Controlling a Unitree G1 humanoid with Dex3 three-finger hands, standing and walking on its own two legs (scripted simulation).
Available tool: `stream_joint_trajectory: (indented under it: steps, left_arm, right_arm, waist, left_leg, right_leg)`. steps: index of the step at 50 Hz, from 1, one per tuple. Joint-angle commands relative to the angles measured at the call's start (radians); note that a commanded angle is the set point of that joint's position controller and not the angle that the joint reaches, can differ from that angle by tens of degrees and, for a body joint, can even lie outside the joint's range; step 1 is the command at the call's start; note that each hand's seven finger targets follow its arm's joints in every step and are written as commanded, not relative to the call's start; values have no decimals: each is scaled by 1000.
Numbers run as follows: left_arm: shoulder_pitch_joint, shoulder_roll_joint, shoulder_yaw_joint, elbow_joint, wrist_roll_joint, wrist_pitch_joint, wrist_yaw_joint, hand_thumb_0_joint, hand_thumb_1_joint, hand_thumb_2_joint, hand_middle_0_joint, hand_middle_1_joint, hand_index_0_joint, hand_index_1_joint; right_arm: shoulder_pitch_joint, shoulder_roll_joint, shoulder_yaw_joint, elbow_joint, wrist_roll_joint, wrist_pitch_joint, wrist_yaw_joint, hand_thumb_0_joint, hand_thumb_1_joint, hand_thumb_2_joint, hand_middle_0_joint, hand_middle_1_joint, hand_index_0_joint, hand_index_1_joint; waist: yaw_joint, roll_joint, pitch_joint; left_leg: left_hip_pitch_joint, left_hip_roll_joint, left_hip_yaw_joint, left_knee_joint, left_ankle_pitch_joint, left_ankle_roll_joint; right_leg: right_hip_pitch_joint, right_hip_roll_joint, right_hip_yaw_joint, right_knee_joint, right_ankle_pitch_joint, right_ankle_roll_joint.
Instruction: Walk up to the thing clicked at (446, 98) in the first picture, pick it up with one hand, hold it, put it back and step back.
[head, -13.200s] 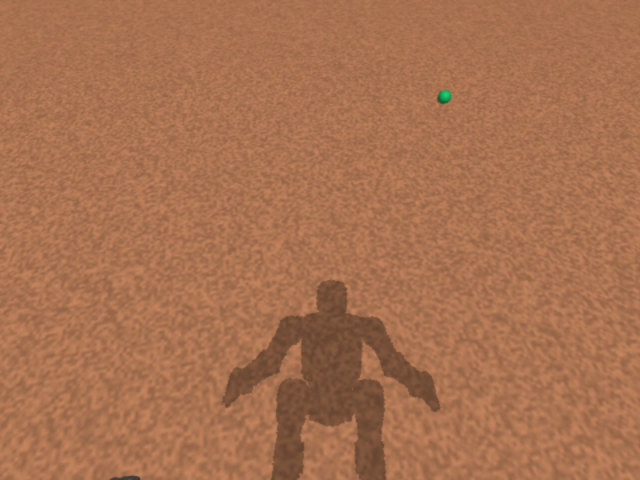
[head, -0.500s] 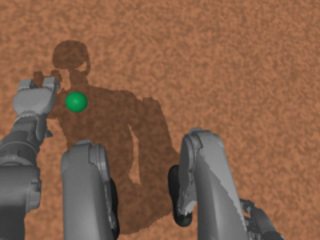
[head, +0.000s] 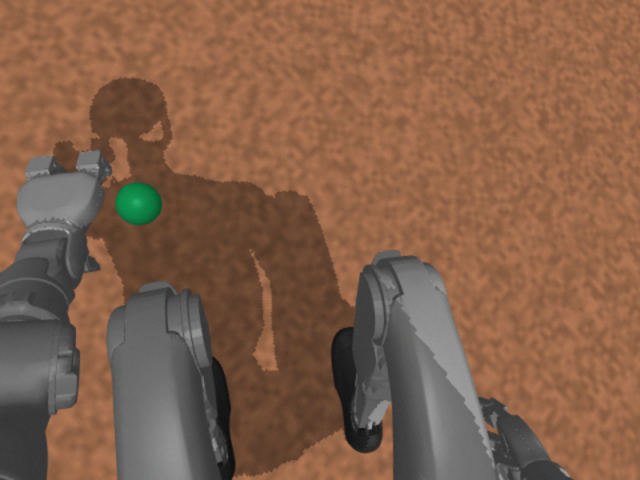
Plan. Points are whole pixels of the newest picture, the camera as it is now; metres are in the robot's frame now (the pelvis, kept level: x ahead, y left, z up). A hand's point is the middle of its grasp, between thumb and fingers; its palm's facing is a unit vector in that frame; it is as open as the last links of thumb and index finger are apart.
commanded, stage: rise first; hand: left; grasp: from above
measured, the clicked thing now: (139, 203) +0.47 +0.23 -0.30
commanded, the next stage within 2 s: approach in 1.50 s
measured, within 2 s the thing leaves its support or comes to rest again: neither
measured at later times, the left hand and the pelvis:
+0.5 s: hand (89, 212) +0.44 +0.26 -0.19, palm faces -0.45 -0.05 -0.89, open 14.1 cm; pelvis +0.00 +0.00 -0.01, yaw -1 degrees
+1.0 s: hand (87, 215) +0.43 +0.26 -0.18, palm faces -0.46 -0.05 -0.88, open 14.1 cm; pelvis +0.00 +0.00 -0.01, yaw -1 degrees
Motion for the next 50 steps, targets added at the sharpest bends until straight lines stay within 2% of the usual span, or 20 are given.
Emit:
stream_joint_trajectory:
  steps: [1, 3, 8, 9, 10, 12, 20, 23, 26, 28, 29, 34, 35, 37, 40, 42, 45, 46, 48, 50]
  left_arm:
    - [-282, 208, 12, -93, -10, 1, 39, 0, -546, 1011, -87, -1008, -82, -1013]
    - [-294, 245, 36, -131, -2, 0, 44, 0, -543, 1011, -97, -988, -88, -997]
    - [-306, 219, 13, -91, 2, 3, 50, 0, -546, 1013, -93, -998, -85, -1006]
    - [-323, 251, 42, -123, 2, 2, 55, 0, -542, 1015, -96, -986, -86, -996]
    - [-298, 235, 29, -82, 1, 9, 56, 0, -545, 1012, -95, -987, -85, -997]
    - [-325, 213, 8, -68, 0, 10, 54, 0, -559, 1022, -80, -1011, -72, -1019]
    - [-340, 232, 20, -84, -1, 24, 50, 0, -563, 1030, -76, -1010, -66, -1019]
    - [-345, 258, 34, -129, -1, 22, 52, 0, -567, 1026, -78, -1011, -68, -1021]
    - [-343, 200, -4, -36, 0, 30, 44, 0, -557, 1018, -85, -1001, -75, -1012]
    - [-319, 240, 20, -55, -9, 30, 41, 0, -576, 1034, -75, -1016, -64, -1028]
    - [-319, 222, 12, -8, -15, 32, 35, 0, -565, 1027, -75, -1021, -67, -1029]
    - [-316, 232, 19, -84, -17, 21, 32, 0, -565, 1026, -87, -1007, -75, -1019]
    - [-330, 226, 8, -64, -12, 22, 31, 0, -550, 1015, -95, -1002, -85, -1013]
    - [-330, 257, 37, -113, -11, 18, 39, 0, -562, 1026, -92, -988, -77, -1004]
    - [-340, 202, -7, -43, 2, 20, 40, 0, -559, 1023, -96, -985, -80, -1002]
    - [-341, 259, 38, -107, 2, 17, 46, 0, -574, 1036, -94, -980, -74, -1001]
    - [-330, 195, -6, -30, -4, 25, 42, 0, -558, 1025, -102, -976, -83, -996]
    - [-370, 197, -10, -25, -3, 22, 40, 0, -544, 1015, -107, -972, -91, -989]
    - [-329, 244, 24, -62, -8, 23, 39, 0, -553, 1022, -106, -974, -88, -993]
    - [-322, 216, 6, -66, -16, 22, 36, 0, -554, 1021, -107, -969, -88, -989]
  right_arm:
    - [200, -225, -70, -8, -5, -14, -8, 0, -906, -903, 200, 300, 200, 300]
    - [204, -233, -72, -7, -4, -12, -11, 0, -905, -903, 200, 300, 200, 300]
    - [202, -228, -59, -6, -10, -16, -9, 0, -905, -903, 200, 300, 200, 300]
    - [212, -242, -62, -6, -12, -14, -9, 0, -902, -901, 200, 300, 200, 300]
    - [210, -236, -62, -3, -9, -16, -9, 0, -906, -903, 200, 300, 200, 300]
    - [207, -232, -58, 0, -15, -21, -2, 0, -906, -903, 200, 300, 200, 300]
    - [226, -247, -50, 2, -20, -27, 7, 0, -903, -902, 200, 300, 200, 300]
    - [225, -248, -52, -6, -12, -20, 7, 0, -906, -903, 200, 300, 200, 300]
    - [227, -241, -44, -5, -18, -22, 14, 0, -905, -902, 200, 300, 200, 300]
    - [226, -247, -48, -7, -11, -18, 11, 0, -906, -903, 200, 300, 200, 300]
    - [230, -246, -41, -10, -17, -21, 15, 0, -905, -902, 200, 300, 200, 300]
    - [234, -247, -43, -8, -12, -20, 15, 0, -906, -903, 200, 300, 200, 300]
    - [233, -241, -42, -3, -13, -23, 19, 0, -906, -903, 200, 300, 200, 300]
    - [237, -250, -49, -10, -9, -20, 15, 0, -905, -902, 200, 300, 200, 300]
    - [224, -242, -44, -4, -15, -22, 19, 0, -905, -903, 200, 300, 200, 300]
    - [233, -250, -49, -11, -7, -19, 13, 0, -905, -903, 200, 300, 200, 300]
    - [227, -241, -44, -3, -14, -26, 16, 0, -905, -902, 200, 300, 200, 300]
    - [231, -245, -41, -4, -18, -32, 18, 0, -903, -902, 200, 300, 200, 300]
    - [225, -252, -49, -6, -9, -28, 11, 0, -904, -902, 200, 300, 200, 300]
    - [229, -244, -52, -6, -10, -30, 14, 0, -904, -902, 200, 300, 200, 300]
  waist:
    - [-20, 199, -652]
    - [-7, 211, -692]
    - [-26, 212, -646]
    - [-21, 218, -694]
    - [-12, 220, -671]
    - [-36, 221, -637]
    - [-42, 250, -667]
    - [-20, 303, -722]
    - [-63, 233, -645]
    - [-30, 256, -671]
    - [-55, 217, -635]
    - [-27, 235, -705]
    - [-43, 234, -679]
    - [-23, 256, -714]
    - [-57, 228, -643]
    - [-27, 249, -681]
    - [-52, 215, -620]
    - [-76, 198, -593]
    - [-27, 228, -658]
    - [-32, 223, -667]
  left_leg:
    - [459, -47, 80, -228, 135, 34]
    - [476, -48, 80, -227, 146, 33]
    - [455, -47, 82, -215, 147, 34]
    - [465, -49, 78, -217, 154, 34]
    - [473, -46, 78, -221, 150, 31]
    - [455, -47, 76, -220, 124, 31]
    - [486, -44, 74, -207, 168, 29]
    - [521, -46, 67, -228, 196, 21]
    - [465, -46, 72, -206, 166, 29]
    - [465, -47, 73, -216, 171, 28]
    - [440, -46, 72, -209, 151, 33]
    - [470, -47, 78, -209, 189, 32]
    - [471, -46, 77, -203, 179, 30]
    - [490, -47, 75, -213, 184, 27]
    - [457, -45, 72, -211, 142, 28]
    - [468, -49, 77, -223, 157, 29]
    - [442, -48, 77, -224, 121, 31]
    - [420, -48, 73, -216, 95, 34]
    - [452, -51, 77, -229, 124, 31]
    - [457, -50, 78, -233, 123, 30]
  right_leg:
    - [332, 46, -63, -249, 168, -35]
    - [338, 45, -63, -249, 172, -36]
    - [329, 48, -64, -249, 183, -33]
    - [339, 47, -66, -245, 184, -33]
    - [319, 46, -67, -238, 181, -37]
    - [301, 48, -73, -237, 161, -37]
    - [321, 46, -79, -225, 206, -33]
    - [320, 45, -81, -210, 225, -40]
    - [314, 50, -82, -225, 214, -35]
    - [326, 49, -78, -225, 212, -38]
    - [321, 49, -81, -227, 197, -34]
    - [375, 51, -74, -234, 235, -31]
    - [350, 50, -76, -223, 227, -33]
    - [348, 48, -76, -227, 223, -36]
    - [309, 53, -82, -231, 191, -38]
    - [336, 48, -74, -242, 196, -37]
    - [308, 51, -76, -248, 166, -37]
    - [286, 48, -79, -248, 142, -35]
    - [321, 46, -70, -254, 159, -37]
    - [335, 47, -71, -252, 158, -37]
